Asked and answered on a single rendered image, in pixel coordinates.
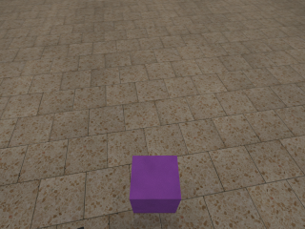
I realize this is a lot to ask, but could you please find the carton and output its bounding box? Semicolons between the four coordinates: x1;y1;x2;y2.
129;156;182;214

